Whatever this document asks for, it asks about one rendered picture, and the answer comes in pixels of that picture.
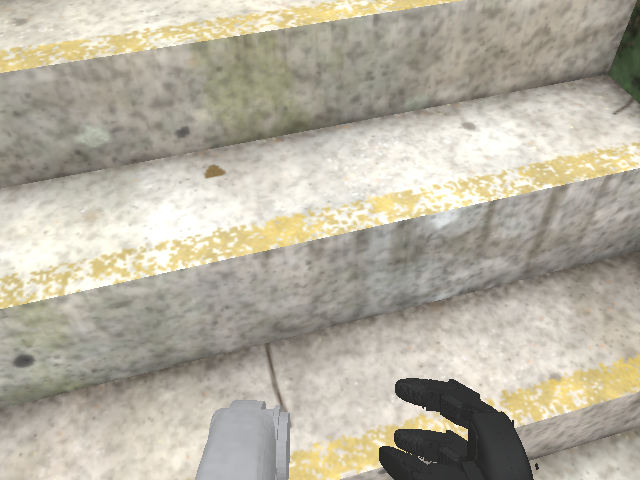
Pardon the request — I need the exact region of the right robot hand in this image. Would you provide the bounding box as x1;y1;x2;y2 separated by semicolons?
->
379;378;539;480

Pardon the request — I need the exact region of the robot left shin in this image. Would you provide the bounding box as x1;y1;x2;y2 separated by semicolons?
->
208;408;229;436

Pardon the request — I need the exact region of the left robot thigh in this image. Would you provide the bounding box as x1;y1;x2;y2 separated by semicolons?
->
195;400;290;480

